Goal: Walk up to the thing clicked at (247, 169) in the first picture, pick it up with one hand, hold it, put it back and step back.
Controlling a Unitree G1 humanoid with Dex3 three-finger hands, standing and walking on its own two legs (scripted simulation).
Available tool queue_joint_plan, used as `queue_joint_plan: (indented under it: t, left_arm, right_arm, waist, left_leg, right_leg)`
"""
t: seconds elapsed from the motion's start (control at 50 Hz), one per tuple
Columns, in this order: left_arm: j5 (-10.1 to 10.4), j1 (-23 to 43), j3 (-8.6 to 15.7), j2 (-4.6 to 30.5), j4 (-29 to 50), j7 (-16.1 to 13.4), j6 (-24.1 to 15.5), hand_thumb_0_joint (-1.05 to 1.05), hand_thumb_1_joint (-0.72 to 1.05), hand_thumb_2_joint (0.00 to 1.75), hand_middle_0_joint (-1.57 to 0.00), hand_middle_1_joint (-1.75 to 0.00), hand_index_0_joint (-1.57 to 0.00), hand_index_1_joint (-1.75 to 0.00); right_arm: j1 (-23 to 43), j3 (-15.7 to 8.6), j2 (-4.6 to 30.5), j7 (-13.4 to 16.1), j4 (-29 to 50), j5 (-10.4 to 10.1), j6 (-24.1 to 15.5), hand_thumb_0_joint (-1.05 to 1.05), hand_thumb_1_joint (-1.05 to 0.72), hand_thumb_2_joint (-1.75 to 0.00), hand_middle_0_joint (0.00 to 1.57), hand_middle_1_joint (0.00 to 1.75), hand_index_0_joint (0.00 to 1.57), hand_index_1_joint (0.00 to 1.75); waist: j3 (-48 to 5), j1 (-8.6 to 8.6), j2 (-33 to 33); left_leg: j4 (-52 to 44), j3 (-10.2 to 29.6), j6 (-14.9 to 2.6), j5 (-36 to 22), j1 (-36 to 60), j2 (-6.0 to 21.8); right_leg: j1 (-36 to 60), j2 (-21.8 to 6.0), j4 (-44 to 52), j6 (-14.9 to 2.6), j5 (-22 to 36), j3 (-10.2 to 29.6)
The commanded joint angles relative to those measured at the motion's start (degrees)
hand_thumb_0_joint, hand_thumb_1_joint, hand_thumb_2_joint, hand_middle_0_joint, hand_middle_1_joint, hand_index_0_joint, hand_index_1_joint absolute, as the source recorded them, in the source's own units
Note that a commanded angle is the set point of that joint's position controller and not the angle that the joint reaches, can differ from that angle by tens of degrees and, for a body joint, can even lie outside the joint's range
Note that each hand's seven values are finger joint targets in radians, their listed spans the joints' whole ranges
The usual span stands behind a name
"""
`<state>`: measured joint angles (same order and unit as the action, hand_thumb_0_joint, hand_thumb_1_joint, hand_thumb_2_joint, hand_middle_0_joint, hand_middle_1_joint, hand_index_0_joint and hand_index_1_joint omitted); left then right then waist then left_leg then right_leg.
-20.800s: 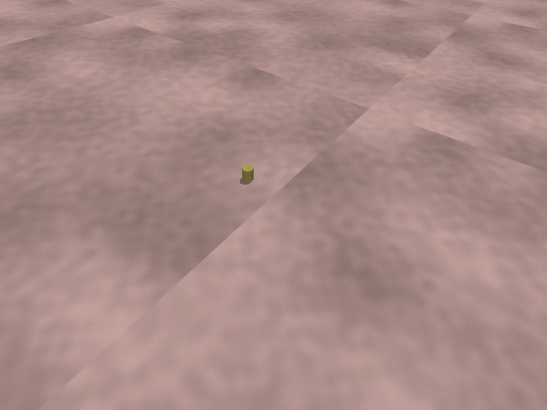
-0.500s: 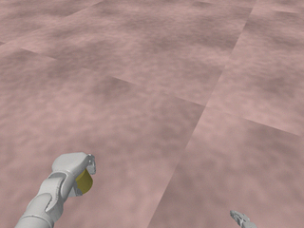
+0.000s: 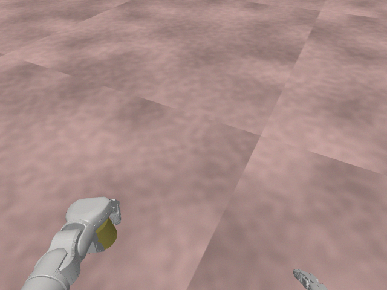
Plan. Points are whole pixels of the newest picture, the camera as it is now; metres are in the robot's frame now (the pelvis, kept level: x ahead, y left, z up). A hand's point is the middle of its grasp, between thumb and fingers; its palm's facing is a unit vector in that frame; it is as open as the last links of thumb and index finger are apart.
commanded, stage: crouch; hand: left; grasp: from above
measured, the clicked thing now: (98, 229) +0.30 +0.23 -0.06
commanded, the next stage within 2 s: lower in 1.78 s
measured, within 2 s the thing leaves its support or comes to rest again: neither
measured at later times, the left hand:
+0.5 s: hand (116, 252) +0.32 +0.24 -0.26, palm faces -0.41 +0.03 -0.91, open 8.5 cm
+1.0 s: hand (130, 268) +0.34 +0.25 -0.47, palm faces -0.44 -0.02 -0.90, open 8.5 cm
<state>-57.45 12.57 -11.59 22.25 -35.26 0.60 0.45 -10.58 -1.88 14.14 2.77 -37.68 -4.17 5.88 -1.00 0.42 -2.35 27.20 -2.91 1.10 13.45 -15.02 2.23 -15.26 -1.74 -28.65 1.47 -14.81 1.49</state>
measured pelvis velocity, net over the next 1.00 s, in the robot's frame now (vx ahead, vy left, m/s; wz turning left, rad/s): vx -0.08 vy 0.01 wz -0.02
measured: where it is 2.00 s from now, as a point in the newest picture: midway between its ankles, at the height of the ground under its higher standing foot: outside the picture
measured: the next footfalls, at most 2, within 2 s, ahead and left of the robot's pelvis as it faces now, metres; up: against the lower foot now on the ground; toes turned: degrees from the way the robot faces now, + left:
none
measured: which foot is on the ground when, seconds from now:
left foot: down 0.00-1.00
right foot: down 0.00-1.00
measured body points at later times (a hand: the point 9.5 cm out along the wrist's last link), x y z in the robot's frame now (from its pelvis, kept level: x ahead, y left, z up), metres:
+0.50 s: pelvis -0.05 +0.01 -0.14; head +0.08 +0.03 +0.29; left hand +0.34 +0.24 -0.21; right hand +0.03 -0.28 -0.26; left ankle +0.01 +0.13 -0.74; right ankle +0.00 -0.14 -0.74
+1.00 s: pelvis -0.08 +0.01 -0.31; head +0.13 +0.04 +0.09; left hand +0.36 +0.25 -0.42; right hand -0.01 -0.27 -0.43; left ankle +0.00 +0.13 -0.74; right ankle +0.00 -0.13 -0.74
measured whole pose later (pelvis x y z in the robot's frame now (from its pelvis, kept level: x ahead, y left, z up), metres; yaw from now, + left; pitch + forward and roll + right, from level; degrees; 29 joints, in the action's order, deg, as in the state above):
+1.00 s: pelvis -0.08 +0.01 -0.31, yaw -1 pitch +37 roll -5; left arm -69.9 43.2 0.8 29.7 -72.1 -23.7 -7.5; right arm -9.2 -1.7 13.5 -2.8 -44.0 5.2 -4.2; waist -10.6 -9.7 -1.0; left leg 113.0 4.5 0.8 36.4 -113.6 2.1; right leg -109.8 -0.9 -111.1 2.5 -38.0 -0.6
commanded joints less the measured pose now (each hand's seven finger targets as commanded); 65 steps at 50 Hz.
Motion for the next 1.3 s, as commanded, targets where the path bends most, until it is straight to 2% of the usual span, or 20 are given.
queue_joint_plan:
  t: [0.0, 0.1, 0.18, 0.28, 0.36, 0.38, 0.4, 0.52, 0.68, 0.74, 0.82, 0.86, 0.9, 0.94, 1.06, 1.08, 1.16, 1.24, 1.26, 1.28]
  left_arm:
    - [-1.4, 12.9, 4.0, 7.9, 2.9, -4.6, -0.9, 0.0, 0.4, 0.78, -0.76, -0.85, -0.8, -0.82]
    - [-3.9, 23.0, 5.2, 10.1, -1.6, -10.7, -2.8, 0.0, 0.43, 0.73, -0.77, -0.85, -0.82, -0.81]
    - [-7.1, 27.2, 4.5, 7.9, -9.0, -16.2, -3.9, 0.0, 0.46, 0.77, -0.81, -0.87, -0.85, -0.82]
    - [-10.1, 32.1, 6.3, 10.0, -16.1, -21.4, -4.1, 0.0, 0.58, 0.79, -0.88, -0.91, -0.93, -0.86]
    - [-10.2, 35.4, 7.3, 11.3, -21.7, -23.5, -3.1, 0.0, 0.61, 0.82, -0.9, -0.92, -0.96, -0.87]
    - [-9.5, 35.8, 6.5, 9.2, -22.7, -23.9, -2.8, 0.0, 0.6, 0.82, -0.9, -0.9, -0.95, -0.85]
    - [-9.3, 39.3, 7.9, 11.6, -20.7, -24.4, -3.0, 0.0, 0.58, 0.82, -0.88, -0.92, -0.93, -0.87]
    - [-8.7, 43.5, 9.6, 13.6, -21.7, -24.5, -1.9, 0.0, 0.51, 0.82, -0.86, -0.87, -0.9, -0.83]
    - [-8.4, 46.3, 10.5, 15.1, -27.8, -23.1, -4.1, 0.0, 0.48, 0.82, -0.83, -0.85, -0.87, -0.81]
    - [-9.1, 48.1, 12.3, 19.4, -26.5, -23.6, -5.8, 0.0, 0.52, 0.84, -0.86, -0.86, -0.9, -0.82]
    - [-10.4, 47.0, 13.9, 20.3, -28.9, -25.1, -7.0, 0.0, 0.57, 0.87, -0.89, -0.88, -0.93, -0.84]
    - [-11.3, 51.2, 14.2, 21.2, -25.9, -26.1, -7.6, 0.0, 0.56, 0.89, -0.9, -0.87, -0.93, -0.84]
    - [-12.4, 47.6, 14.7, 21.1, -29.8, -26.9, -7.4, 0.0, 0.54, 0.84, -0.89, -0.83, -0.93, -0.8]
    - [-12.6, 52.0, 16.1, 23.4, -26.4, -27.8, -7.9, 0.0, 0.55, 0.86, -0.89, -0.86, -0.93, -0.82]
    - [-11.4, 50.0, 14.3, 19.4, -31.2, -27.7, -6.5, 0.0, 0.53, 0.88, -0.88, -0.85, -0.91, -0.83]
    - [-11.4, 50.9, 15.4, 21.7, -30.8, -27.6, -6.6, 0.0, 0.53, 0.9, -0.89, -0.86, -0.91, -0.83]
    - [-11.0, 50.9, 15.3, 21.3, -31.7, -26.4, -7.1, 0.0, 0.55, 0.9, -0.89, -0.89, -0.92, -0.86]
    - [-11.4, 51.3, 16.0, 23.0, -31.3, -25.8, -8.5, 0.0, 0.52, 0.87, -0.87, -0.86, -0.9, -0.83]
    - [-12.0, 50.5, 17.5, 25.0, -32.1, -26.0, -8.7, 0.0, 0.52, 0.86, -0.86, -0.88, -0.9, -0.85]
    - [-12.0, 49.6, 16.7, 23.8, -32.8, -25.9, -8.7, 0.0, 0.52, 0.84, -0.85, -0.89, -0.9, -0.85]
  right_arm:
    - [3.2, -2.7, 7.2, 0.2, 7.5, 0.4, -1.8, 0.0, -0.89, -0.9, 0.2, 0.3, 0.2, 0.3]
    - [1.1, -3.3, 7.9, -0.4, 5.4, 1.8, -1.6, 0.0, -0.9, -0.9, 0.2, 0.3, 0.2, 0.3]
    - [-1.7, -4.1, 8.0, -1.2, 3.7, 3.1, -2.1, 0.0, -0.9, -0.9, 0.2, 0.3, 0.2, 0.3]
    - [-3.5, -5.1, 9.0, -1.9, 3.0, 4.1, -3.2, 0.0, -0.91, -0.9, 0.2, 0.3, 0.2, 0.3]
    - [-5.3, -5.7, 9.8, -1.5, 1.2, 4.9, -4.6, 0.0, -0.9, -0.9, 0.2, 0.3, 0.2, 0.3]
    - [-5.6, -5.6, 9.6, -1.4, 1.0, 5.2, -5.1, 0.0, -0.9, -0.9, 0.2, 0.3, 0.2, 0.3]
    - [-6.2, -6.1, 10.2, -1.3, 0.4, 5.4, -5.6, 0.0, -0.9, -0.9, 0.2, 0.3, 0.2, 0.3]
    - [-6.4, -6.2, 10.6, -1.0, -0.6, 6.6, -7.1, 0.0, -0.9, -0.9, 0.2, 0.3, 0.2, 0.3]
    - [-6.7, -5.6, 11.5, -1.7, -1.4, 7.3, -9.1, 0.0, -0.9, -0.9, 0.2, 0.3, 0.2, 0.3]
    - [-7.2, -4.7, 11.0, -2.3, -1.9, 7.6, -9.8, 0.0, -0.9, -0.9, 0.2, 0.3, 0.2, 0.3]
    - [-8.1, -4.3, 11.6, -3.4, -2.9, 8.3, -10.7, 0.0, -0.9, -0.9, 0.2, 0.3, 0.2, 0.3]
    - [-8.6, -4.2, 11.7, -3.9, -3.6, 8.7, -10.8, 0.0, -0.9, -0.9, 0.2, 0.3, 0.2, 0.3]
    - [-8.6, -4.1, 11.8, -4.4, -3.8, 9.0, -10.8, 0.0, -0.9, -0.9, 0.2, 0.3, 0.2, 0.3]
    - [-9.3, -4.1, 11.8, -5.0, -4.4, 9.6, -10.9, 0.0, -0.9, -0.9, 0.2, 0.3, 0.2, 0.3]
    - [-8.4, -4.3, 11.5, -6.4, -4.3, 10.2, -11.0, 0.0, -0.91, -0.9, 0.2, 0.3, 0.2, 0.3]
    - [-8.5, -4.5, 12.0, -6.4, -4.6, 10.2, -11.0, 0.0, -0.91, -0.9, 0.2, 0.3, 0.2, 0.3]
    - [-8.4, -4.4, 12.0, -7.1, -4.9, 10.7, -10.9, 0.0, -0.91, -0.9, 0.2, 0.3, 0.2, 0.3]
    - [-8.7, -4.2, 11.9, -7.8, -5.2, 10.8, -10.3, 0.0, -0.91, -0.9, 0.2, 0.3, 0.2, 0.3]
    - [-8.7, -3.6, 11.6, -7.9, -5.3, 10.8, -10.2, 0.0, -0.91, -0.9, 0.2, 0.3, 0.2, 0.3]
    - [-8.5, -3.9, 11.7, -8.1, -5.3, 10.8, -10.1, 0.0, -0.91, -0.9, 0.2, 0.3, 0.2, 0.3]
  waist:
    - [-8.5, -0.6, 5.0]
    - [-13.0, -2.82, 3.1]
    - [-18.9, -4.35, 3.4]
    - [-26.8, -4.55, -0.1]
    - [-31.0, -5.56, -1.4]
    - [-32.2, -6.24, -2.0]
    - [-35.0, -5.93, -4.0]
    - [-40.2, -6.62, -5.9]
    - [-40.3, -9.46, -4.6]
    - [-43.1, -9.35, -3.3]
    - [-44.4, -9.22, -5.8]
    - [-47.8, -9.74, -8.9]
    - [-47.5, -9.39, -9.1]
    - [-48.0, -9.73, -10.8]
    - [-46.2, -10.56, -10.0]
    - [-46.5, -10.26, -9.4]
    - [-44.4, -11.19, -9.3]
    - [-45.0, -10.84, -8.3]
    - [-44.9, -10.21, -7.3]
    - [-44.4, -10.11, -7.8]
  left_leg:
    - [-0.7, -0.1, -1.82, -9.4, 3.7, -2.9]
    - [7.7, -0.1, -1.59, -7.5, -3.2, -3.1]
    - [20.6, 0.2, -1.31, -6.2, -14.9, -3.2]
    - [32.7, 0.8, -1.23, -2.3, -27.4, -2.8]
    - [40.0, 1.8, -1.59, 1.6, -35.8, -2.4]
    - [41.7, 2.4, -1.53, 1.9, -37.2, -2.1]
    - [42.9, 3.1, -1.2, 2.8, -37.5, -1.9]
    - [49.2, 5.7, -0.73, 9.8, -46.4, -1.2]
    - [58.2, 7.6, -1.36, 22.0, -58.9, -1.6]
    - [63.6, 5.8, -2.09, 20.9, -64.1, -2.1]
    - [67.6, 5.8, -1.91, 19.5, -65.2, -2.1]
    - [69.7, 5.7, -1.7, 17.0, -64.1, -2.0]
    - [72.1, 5.0, -1.7, 14.1, -64.8, -2.0]
    - [73.6, 5.0, -1.58, 14.0, -65.6, -1.9]
    - [78.0, 4.1, -2.01, 13.2, -69.5, -1.8]
    - [78.8, 4.2, -2.13, 13.1, -70.6, -1.7]
    - [81.5, 4.3, -2.18, 12.4, -73.5, -1.5]
    - [84.2, 3.8, -2.4, 11.9, -76.9, -1.6]
    - [84.6, 3.9, -2.48, 12.4, -78.1, -1.6]
    - [84.9, 3.8, -2.38, 12.6, -77.8, -1.6]
  right_leg:
    - [-2.2, 2.7, 3.3, -1.74, 8.5, -1.9]
    - [-9.7, 2.5, -4.2, -1.68, 7.7, -1.6]
    - [-19.8, 2.4, -15.4, -1.66, 7.3, -1.3]
    - [-32.5, 2.6, -26.7, -2.23, 3.0, -1.7]
    - [-42.1, 2.8, -34.5, -2.61, -1.0, -2.8]
    - [-45.5, 3.0, -36.9, -2.84, -1.7, -3.2]
    - [-47.9, 3.0, -39.1, -3.03, -2.5, -3.5]
    - [-58.2, 2.7, -49.1, -3.5, -8.1, -4.7]
    - [-71.4, 2.5, -57.8, -3.65, -18.0, -5.4]
    - [-71.8, 2.6, -59.9, -3.4, -18.0, -5.1]
    - [-76.8, 2.2, -64.1, -3.5, -16.7, -5.4]
    - [-78.0, 2.2, -66.7, -3.65, -14.2, -5.8]
    - [-79.1, 2.4, -68.4, -3.63, -12.0, -6.0]
    - [-80.4, 2.3, -70.2, -3.67, -11.8, -6.2]
    - [-82.1, 2.7, -72.6, -3.35, -10.4, -6.5]
    - [-82.5, 2.9, -73.4, -3.33, -10.3, -6.7]
    - [-83.5, 3.0, -76.0, -3.11, -9.4, -7.0]
    - [-82.7, 3.6, -77.8, -2.97, -8.5, -7.1]
    - [-82.7, 3.7, -78.4, -2.96, -9.0, -7.2]
    - [-83.6, 3.7, -78.7, -3.04, -9.4, -7.2]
